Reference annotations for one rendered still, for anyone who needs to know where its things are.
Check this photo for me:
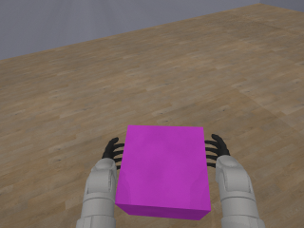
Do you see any carton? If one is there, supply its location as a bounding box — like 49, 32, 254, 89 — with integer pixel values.
115, 124, 211, 220

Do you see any right robot hand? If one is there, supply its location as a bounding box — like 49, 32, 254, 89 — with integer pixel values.
204, 134, 231, 168

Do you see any robot left forearm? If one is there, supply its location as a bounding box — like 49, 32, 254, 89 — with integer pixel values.
75, 158, 118, 228

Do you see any robot right forearm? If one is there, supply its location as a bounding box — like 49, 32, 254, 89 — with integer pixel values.
215, 155, 266, 228

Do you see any left robot hand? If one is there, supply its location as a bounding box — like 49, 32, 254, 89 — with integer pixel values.
102, 137, 124, 170

